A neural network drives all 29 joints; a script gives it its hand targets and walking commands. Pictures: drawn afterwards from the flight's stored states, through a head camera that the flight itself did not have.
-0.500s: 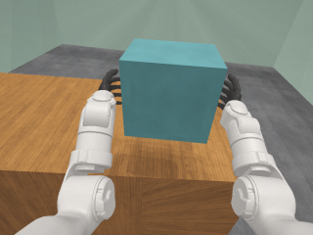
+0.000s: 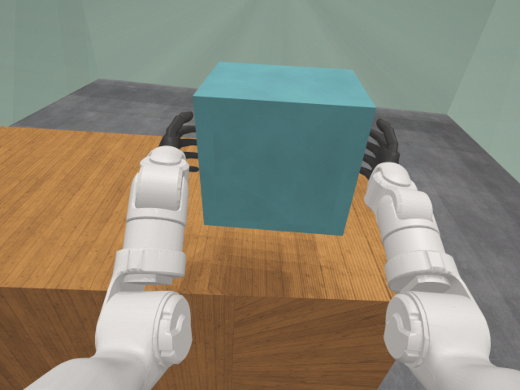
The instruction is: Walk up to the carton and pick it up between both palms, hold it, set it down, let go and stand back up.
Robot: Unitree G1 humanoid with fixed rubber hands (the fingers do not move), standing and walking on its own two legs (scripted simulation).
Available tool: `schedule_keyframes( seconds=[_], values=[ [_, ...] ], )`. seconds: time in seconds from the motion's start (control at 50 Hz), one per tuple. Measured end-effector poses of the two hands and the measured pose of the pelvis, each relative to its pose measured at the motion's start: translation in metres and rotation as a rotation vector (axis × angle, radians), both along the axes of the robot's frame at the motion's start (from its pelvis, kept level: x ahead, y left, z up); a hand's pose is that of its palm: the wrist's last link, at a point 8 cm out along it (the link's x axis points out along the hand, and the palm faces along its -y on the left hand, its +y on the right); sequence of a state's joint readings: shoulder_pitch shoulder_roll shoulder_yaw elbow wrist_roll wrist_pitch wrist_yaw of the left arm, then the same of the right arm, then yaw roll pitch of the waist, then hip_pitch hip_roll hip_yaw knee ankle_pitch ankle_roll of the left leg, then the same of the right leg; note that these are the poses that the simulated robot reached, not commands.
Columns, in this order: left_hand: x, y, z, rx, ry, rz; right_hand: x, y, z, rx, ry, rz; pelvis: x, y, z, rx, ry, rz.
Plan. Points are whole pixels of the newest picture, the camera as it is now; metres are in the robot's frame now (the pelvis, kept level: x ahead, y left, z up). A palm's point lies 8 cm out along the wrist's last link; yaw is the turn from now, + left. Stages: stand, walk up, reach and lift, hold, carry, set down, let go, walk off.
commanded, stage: hold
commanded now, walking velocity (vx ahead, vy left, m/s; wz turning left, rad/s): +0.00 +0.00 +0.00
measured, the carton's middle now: (279, 146) +0.44 +0.00 +0.23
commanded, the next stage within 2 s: none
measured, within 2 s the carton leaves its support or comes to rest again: neither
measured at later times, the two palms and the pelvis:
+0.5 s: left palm (171, 159) +0.35 +0.16 +0.24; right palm (383, 168) +0.37 -0.16 +0.24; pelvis +0.00 +0.00 +0.00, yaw +0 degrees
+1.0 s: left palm (172, 162) +0.35 +0.16 +0.23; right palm (383, 169) +0.37 -0.16 +0.24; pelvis +0.00 +0.00 +0.00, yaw +0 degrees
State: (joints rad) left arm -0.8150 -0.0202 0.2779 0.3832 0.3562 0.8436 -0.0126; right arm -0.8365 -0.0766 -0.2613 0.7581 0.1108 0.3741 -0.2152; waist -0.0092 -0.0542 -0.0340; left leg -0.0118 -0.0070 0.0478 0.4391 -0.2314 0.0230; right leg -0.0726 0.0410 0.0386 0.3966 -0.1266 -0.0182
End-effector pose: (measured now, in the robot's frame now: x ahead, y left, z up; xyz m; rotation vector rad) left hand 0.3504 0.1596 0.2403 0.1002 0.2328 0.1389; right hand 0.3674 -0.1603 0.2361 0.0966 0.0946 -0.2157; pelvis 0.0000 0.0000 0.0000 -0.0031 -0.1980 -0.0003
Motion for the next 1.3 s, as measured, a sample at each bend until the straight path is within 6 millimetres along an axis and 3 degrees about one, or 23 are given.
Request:
schedule_keyframes(
  seconds=[1.3],
  values=[
    [-0.0012,-0.0007,-0.0067,0.005,0.008,-0.011,-0.0025,-0.0007,0.0023,0.007,-0.027,0.001,-0.0018,0.0009,-0.0001,-0.001,-0.012,0.0]
  ],
)
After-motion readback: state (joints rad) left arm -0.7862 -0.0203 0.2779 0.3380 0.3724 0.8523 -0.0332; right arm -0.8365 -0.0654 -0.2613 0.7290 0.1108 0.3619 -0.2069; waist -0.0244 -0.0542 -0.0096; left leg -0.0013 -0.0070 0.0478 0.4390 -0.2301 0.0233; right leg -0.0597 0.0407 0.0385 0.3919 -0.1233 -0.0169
